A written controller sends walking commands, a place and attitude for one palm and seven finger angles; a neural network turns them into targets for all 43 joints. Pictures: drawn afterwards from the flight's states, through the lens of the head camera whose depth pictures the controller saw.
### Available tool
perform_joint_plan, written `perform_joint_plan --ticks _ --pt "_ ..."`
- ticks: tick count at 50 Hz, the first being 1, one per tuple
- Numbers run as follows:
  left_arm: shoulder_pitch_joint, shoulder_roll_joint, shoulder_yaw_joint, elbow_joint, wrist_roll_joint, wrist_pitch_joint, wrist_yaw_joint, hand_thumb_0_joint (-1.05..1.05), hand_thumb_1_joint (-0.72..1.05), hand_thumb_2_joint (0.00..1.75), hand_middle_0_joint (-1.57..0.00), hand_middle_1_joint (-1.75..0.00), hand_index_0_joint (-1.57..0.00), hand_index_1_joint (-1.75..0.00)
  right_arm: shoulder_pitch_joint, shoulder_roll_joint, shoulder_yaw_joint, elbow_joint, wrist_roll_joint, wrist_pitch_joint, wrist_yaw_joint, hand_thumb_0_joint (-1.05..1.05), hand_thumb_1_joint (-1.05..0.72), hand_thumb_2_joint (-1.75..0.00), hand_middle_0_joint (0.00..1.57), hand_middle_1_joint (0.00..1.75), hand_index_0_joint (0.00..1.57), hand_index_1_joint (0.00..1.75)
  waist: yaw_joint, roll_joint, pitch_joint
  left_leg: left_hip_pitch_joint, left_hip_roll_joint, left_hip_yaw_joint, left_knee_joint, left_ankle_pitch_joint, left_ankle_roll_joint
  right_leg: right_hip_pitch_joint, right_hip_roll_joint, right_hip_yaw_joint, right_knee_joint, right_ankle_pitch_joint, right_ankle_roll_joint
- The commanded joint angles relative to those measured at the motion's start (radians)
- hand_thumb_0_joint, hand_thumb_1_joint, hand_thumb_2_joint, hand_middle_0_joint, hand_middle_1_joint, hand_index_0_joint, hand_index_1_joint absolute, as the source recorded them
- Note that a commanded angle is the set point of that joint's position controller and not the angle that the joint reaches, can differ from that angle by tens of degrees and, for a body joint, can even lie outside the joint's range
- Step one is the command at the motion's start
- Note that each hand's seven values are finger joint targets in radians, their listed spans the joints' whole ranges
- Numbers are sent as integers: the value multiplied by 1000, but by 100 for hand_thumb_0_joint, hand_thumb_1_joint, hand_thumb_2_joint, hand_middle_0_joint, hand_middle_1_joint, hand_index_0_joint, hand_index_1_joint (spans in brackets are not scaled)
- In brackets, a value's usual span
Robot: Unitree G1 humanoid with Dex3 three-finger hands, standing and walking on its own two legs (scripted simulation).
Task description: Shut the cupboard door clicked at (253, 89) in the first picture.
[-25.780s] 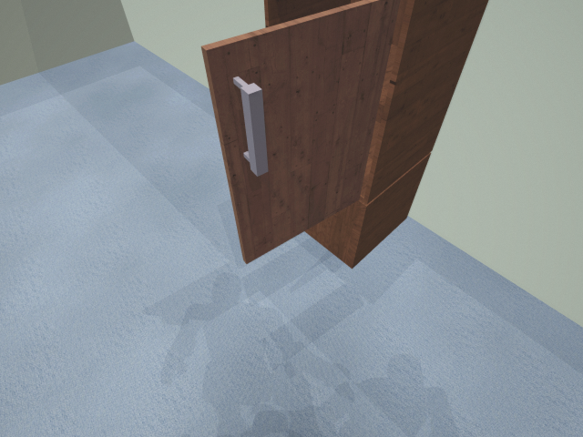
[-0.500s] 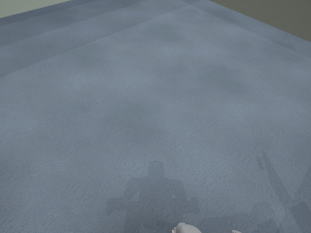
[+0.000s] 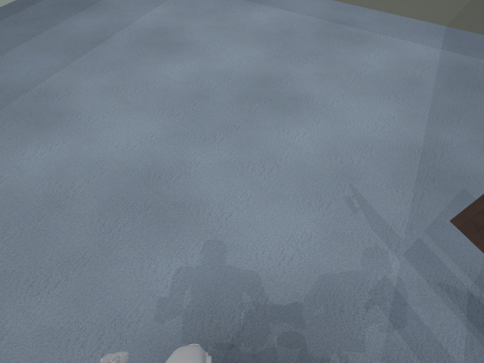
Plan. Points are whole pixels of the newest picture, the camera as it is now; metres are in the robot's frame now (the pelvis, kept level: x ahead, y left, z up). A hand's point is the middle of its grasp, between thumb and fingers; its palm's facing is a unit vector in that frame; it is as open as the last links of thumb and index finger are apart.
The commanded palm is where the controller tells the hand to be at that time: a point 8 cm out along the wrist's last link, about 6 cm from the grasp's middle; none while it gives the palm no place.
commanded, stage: turn to face it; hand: left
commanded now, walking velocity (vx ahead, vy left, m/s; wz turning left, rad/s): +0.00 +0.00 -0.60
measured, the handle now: out of the picture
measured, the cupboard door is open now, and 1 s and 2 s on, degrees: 55 55 55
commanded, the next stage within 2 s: take the last steps up to it in 1.62 s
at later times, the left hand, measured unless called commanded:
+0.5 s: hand (164, 333) +0.18 +0.16 -0.15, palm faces -0.31 -0.91 -0.27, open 7.4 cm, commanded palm none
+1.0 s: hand (188, 306) +0.23 +0.12 -0.16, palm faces -0.56 -0.80 -0.21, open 7.4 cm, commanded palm none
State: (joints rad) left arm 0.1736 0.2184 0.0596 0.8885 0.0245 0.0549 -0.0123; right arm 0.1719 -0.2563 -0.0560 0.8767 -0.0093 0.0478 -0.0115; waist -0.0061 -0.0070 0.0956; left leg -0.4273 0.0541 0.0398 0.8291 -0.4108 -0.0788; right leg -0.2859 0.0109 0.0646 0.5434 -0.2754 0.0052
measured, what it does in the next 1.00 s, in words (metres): steps on the spot, turning right: left foot, then right foot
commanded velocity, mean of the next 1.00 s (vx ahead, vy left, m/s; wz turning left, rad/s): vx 0.00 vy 0.00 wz -0.60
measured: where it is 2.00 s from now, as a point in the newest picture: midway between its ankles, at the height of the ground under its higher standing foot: outside the picture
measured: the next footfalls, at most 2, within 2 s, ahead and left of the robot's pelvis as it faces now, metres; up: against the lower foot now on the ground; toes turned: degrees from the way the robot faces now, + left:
left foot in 0.06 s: +0.07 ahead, +0.13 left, +0.00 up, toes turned +1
right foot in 0.42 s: +0.00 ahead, -0.12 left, +0.00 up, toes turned -21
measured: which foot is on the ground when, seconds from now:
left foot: up 0.00-0.04, down 0.06-0.42, up 0.44-0.72, down 0.74-1.00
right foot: down 0.00-0.06, up 0.08-0.40, down 0.42-0.74, up 0.76-1.00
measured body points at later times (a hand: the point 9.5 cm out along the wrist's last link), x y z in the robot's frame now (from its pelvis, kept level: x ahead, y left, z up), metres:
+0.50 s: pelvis +0.00 +0.00 -0.01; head +0.04 -0.04 +0.44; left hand +0.20 +0.21 -0.13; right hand -0.04 -0.27 -0.16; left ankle +0.02 +0.13 -0.69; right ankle -0.04 -0.11 -0.73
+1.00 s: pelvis +0.02 +0.01 +0.00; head +0.07 -0.01 +0.45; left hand +0.26 +0.16 -0.14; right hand -0.07 -0.24 -0.13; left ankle +0.09 +0.12 -0.73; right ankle -0.07 -0.08 -0.69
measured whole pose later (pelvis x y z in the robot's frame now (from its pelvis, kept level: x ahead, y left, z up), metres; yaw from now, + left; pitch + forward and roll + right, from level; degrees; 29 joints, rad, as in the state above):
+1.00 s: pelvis +0.02 +0.01 +0.00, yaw -36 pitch +1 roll -2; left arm 0.13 0.26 0.09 0.89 0.01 0.09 -0.05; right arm 0.22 -0.22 -0.03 0.87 -0.03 0.02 -0.02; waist 0.00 0.01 0.11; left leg -0.25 0.15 0.18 0.54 -0.30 -0.02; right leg -0.41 -0.02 -0.06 0.89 -0.47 0.04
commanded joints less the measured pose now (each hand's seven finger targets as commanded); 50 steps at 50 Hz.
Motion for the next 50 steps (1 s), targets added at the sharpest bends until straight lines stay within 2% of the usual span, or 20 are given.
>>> perform_joint_plan --ticks 1,3,4,6,8,15,18,19,21,22,24,27,32,35,36,37,38,40,43,50 --pt "-58 201 60 -91 -6 -17 14 0 90 90 -20 -30 -20 -30 123 -85 -15 -53 3 -41 -15 0 -90 -90 20 30 20 30 -43 -115 -155 240 -7 -14 -371 188 14 -36 -151 215 -37 275 -92" --pt "-15 99 38 -129 -20 -10 1 0 90 90 -20 -30 -20 -30 171 -247 -40 -59 -21 -54 -24 0 -90 -90 20 30 20 30 -44 338 -177 377 393 -394 -548 351 190 -280 56 -34 338 -325 18" --pt "-49 134 40 -125 -5 -8 -2 0 90 90 -20 -30 -20 -30 171 -240 -33 -58 -26 -55 -29 0 -90 -90 20 30 20 30 -60 265 -157 304 434 -418 -553 361 238 -272 18 -4 525 -352 22" --pt "-48 137 50 -106 -3 -8 -17 0 90 90 -20 -30 -20 -30 80 -190 -19 -83 -25 -58 -31 0 -90 -90 20 30 20 30 -8 211 -122 256 363 -272 -517 458 231 -280 -30 -24 645 -267 36" --pt "-59 109 45 -98 -7 0 -28 0 90 90 -20 -30 -20 -30 63 -159 -14 -85 -27 -53 -33 0 -90 -90 20 30 20 30 -6 178 -112 281 288 -113 -482 550 203 -260 -39 -60 598 -212 50" --pt "-97 76 29 -112 -7 -1 -33 0 90 90 -20 -30 -20 -30 112 -187 -39 -45 -25 -41 -20 0 -90 -90 20 30 20 30 -39 226 -134 304 314 7 -429 527 197 -103 -18 -157 260 -188 33" --pt "-41 93 33 -96 -6 -10 -29 0 90 90 -20 -30 -20 -30 86 -192 -45 -44 -19 -34 -13 0 -90 -90 20 30 20 30 -5 210 -140 246 299 58 -337 458 146 38 -3 -185 28 -30 14" --pt "14 123 41 -81 -3 -16 -25 0 90 90 -20 -30 -20 -30 75 -184 -46 -50 -14 -32 -9 0 -90 -90 20 30 20 30 25 149 -154 175 270 89 -247 378 105 152 -21 -156 -86 67 -4" --pt "111 294 70 -52 3 -36 1 0 90 90 -20 -30 -20 -30 6 -66 -18 -119 -5 -25 3 0 -90 -90 20 30 20 30 83 -285 -134 -195 45 136 154 -229 2 294 -394 332 -232 424 -171" --pt "135 296 73 -47 -6 -34 15 0 90 90 -20 -30 -20 -30 -37 -95 -17 -126 -6 -9 -9 0 -90 -90 20 30 20 30 97 -226 -133 -217 50 -6 282 -207 10 230 -401 346 -233 429 -226" --pt "21 236 63 -69 -5 -34 26 0 90 90 -20 -30 -20 -30 -27 -106 -22 -102 -5 -13 -13 0 -90 -90 20 30 20 30 40 -263 -104 -251 67 -63 350 -98 6 196 -321 288 -223 334 -217" --pt "-48 201 50 -94 0 -37 24 0 90 90 -20 -30 -20 -30 31 -83 -18 -64 -7 -16 -4 0 -90 -90 20 30 20 30 -9 -148 -153 -114 48 -18 230 -6 -11 148 -236 149 -164 426 -182" --pt "-21 230 62 -80 5 -31 18 0 90 90 -20 -30 -20 -30 21 -63 -14 -81 1 -24 -7 0 -90 -90 20 30 20 30 8 -143 -145 0 -3 2 -47 -16 -4 104 -228 234 -139 400 -188" --pt "-66 214 60 -82 -7 -21 15 0 90 90 -20 -30 -20 -30 126 -78 -13 -50 3 -39 -16 0 -90 -90 20 30 20 30 -46 -141 -164 204 -17 6 -345 177 7 9 -169 229 -52 338 -110" --pt "-49 167 52 -92 -13 -16 12 0 90 90 -20 -30 -20 -30 140 -128 -21 -47 -4 -49 -19 0 -90 -90 20 30 20 30 -42 3 -180 311 82 -99 -468 217 41 -93 -81 167 40 199 -56" --pt "-10 106 41 -108 -22 -12 2 0 90 90 -20 -30 -20 -30 160 -230 -37 -54 -20 -55 -23 0 -90 -90 20 30 20 30 -39 290 -197 403 321 -328 -515 355 147 -244 51 28 245 -149 1" --pt "-29 121 38 -127 -14 -18 -3 0 90 90 -20 -30 -20 -30 175 -249 -38 -72 -24 -50 -26 0 -90 -90 20 30 20 30 -53 273 -174 327 440 -393 -524 421 242 -252 34 -32 456 -362 13" --pt "-51 136 52 -100 -4 -12 -12 0 90 90 -20 -30 -20 -30 113 -196 -24 -76 -28 -57 -32 0 -90 -90 20 30 20 30 -22 238 -140 283 369 -285 -502 549 233 -280 -14 -8 651 -287 31" --pt "-65 102 40 -95 -10 -3 -27 0 90 90 -20 -30 -20 -30 76 -164 -18 -84 -28 -53 -33 0 -90 -90 20 30 20 30 -12 167 -131 331 299 -94 -447 670 211 -265 -39 -67 570 -229 51" --pt "-78 81 30 -103 -8 -9 -34 0 90 90 -20 -30 -20 -30 97 -197 -41 -53 -25 -38 -17 0 -90 -90 20 30 20 30 -31 248 -150 320 305 35 -381 585 179 -75 -9 -171 187 -156 25"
